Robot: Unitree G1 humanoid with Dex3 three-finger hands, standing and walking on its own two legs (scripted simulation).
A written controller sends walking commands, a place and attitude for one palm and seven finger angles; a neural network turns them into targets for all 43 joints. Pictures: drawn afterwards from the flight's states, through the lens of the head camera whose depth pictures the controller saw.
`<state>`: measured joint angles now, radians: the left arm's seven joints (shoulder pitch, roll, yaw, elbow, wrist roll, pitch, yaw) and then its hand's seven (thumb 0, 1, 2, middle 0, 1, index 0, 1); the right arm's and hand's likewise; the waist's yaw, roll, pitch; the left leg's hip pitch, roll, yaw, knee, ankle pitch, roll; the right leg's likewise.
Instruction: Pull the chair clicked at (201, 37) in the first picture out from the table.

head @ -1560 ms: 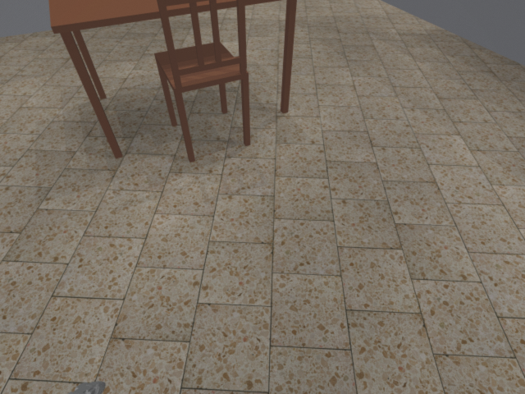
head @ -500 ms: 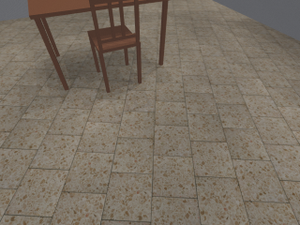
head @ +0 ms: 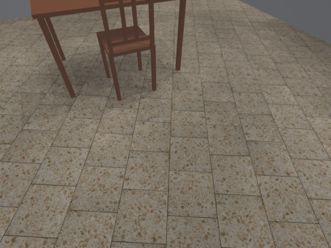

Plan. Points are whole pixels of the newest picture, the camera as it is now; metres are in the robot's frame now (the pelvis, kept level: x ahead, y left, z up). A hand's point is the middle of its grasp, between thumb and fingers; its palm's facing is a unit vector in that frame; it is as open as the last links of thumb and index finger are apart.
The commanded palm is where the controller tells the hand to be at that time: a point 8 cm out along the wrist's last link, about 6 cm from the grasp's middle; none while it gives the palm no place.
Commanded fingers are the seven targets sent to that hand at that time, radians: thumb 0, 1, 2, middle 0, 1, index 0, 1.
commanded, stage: walk to a spot facing it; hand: left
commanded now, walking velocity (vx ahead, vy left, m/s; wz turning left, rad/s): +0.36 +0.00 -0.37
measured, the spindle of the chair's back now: (123, 21) +1.50 +0.39 -0.10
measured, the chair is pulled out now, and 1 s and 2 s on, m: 0.00 0.00 0.00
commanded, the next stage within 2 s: none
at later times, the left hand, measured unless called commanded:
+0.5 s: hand out of the picture +0.05 +0.16 -0.19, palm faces -0.02 -0.99 -0.17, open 7.4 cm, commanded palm none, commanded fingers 0.00 0.90 0.90 -0.20 -0.30 -0.20 -0.30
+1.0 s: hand (126, 152) +0.47 +0.18 -0.17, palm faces -0.22 -0.96 -0.17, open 7.4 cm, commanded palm none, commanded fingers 0.00 0.90 0.90 -0.20 -0.30 -0.20 -0.30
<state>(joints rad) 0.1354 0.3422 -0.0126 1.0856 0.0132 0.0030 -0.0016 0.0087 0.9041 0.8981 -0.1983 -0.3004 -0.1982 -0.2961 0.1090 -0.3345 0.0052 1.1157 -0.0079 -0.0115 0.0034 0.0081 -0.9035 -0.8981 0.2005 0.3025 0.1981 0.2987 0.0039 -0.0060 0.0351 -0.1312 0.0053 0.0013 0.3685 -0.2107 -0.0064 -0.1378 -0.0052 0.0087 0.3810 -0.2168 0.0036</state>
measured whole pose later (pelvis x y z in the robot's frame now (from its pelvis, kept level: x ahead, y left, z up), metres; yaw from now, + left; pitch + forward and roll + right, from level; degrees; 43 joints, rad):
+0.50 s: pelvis +0.12 -0.01 -0.02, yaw -7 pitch +1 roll +0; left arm 0.47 0.13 0.02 1.09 0.04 -0.06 0.02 0.00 0.91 0.90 -0.20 -0.30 -0.20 -0.30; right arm 0.28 -0.18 -0.03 1.12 -0.02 0.00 0.01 0.01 -0.91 -0.90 0.20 0.30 0.20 0.30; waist 0.05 0.00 0.03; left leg -0.48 0.07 0.08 1.13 -0.49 -0.01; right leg -0.07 0.04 0.05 0.52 -0.45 -0.03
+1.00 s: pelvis +0.33 +0.02 +0.00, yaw -15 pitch +0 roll +1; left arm 0.18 0.19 0.07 0.97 0.04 0.01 -0.02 0.01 0.91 0.90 -0.19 -0.30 -0.19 -0.29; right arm 0.34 -0.17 -0.05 1.09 -0.02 -0.09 -0.01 -0.01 -0.94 -0.90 0.20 0.30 0.20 0.30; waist -0.01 -0.04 0.01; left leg -0.11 0.00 0.25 0.38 -0.27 0.07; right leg -0.60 -0.12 -0.05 0.96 -0.17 0.00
